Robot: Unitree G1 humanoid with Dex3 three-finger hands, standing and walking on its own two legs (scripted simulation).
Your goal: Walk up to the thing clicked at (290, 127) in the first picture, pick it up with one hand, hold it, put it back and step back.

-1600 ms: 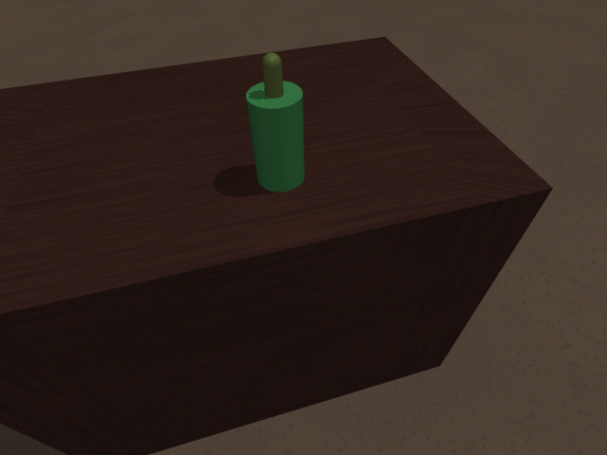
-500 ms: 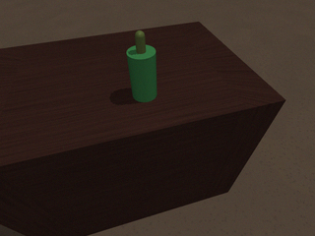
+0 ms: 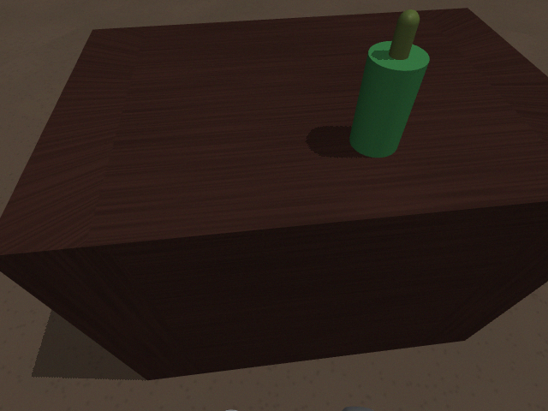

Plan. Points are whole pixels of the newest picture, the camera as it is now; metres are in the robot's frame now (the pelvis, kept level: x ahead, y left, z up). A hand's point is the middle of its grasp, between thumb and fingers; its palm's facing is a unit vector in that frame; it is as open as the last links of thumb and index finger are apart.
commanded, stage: walk up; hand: right
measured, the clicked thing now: (389, 86) +0.57 -0.18 +0.16
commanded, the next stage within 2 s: stand in 1.96 s
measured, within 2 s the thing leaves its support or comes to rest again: neither
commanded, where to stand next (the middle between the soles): +0.07 -0.01 m, yaw +4 degrees
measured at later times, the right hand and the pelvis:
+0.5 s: hand (437, 394) +0.18 -0.24 -0.13, palm faces -0.11 +0.91 -0.41, open 7.4 cm; pelvis +0.04 +0.02 +0.00, yaw +5 degrees
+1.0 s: hand out of the picture +0.14 -0.24 -0.13, palm faces -0.16 +0.91 -0.37, open 7.4 cm; pelvis +0.02 +0.01 +0.02, yaw +8 degrees
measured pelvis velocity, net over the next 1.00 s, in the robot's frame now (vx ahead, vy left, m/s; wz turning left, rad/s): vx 0.02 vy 0.01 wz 0.13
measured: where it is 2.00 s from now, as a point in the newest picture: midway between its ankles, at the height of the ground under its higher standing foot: outside the picture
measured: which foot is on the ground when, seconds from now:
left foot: down 0.00-1.00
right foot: up 0.00-0.20, down 0.22-1.00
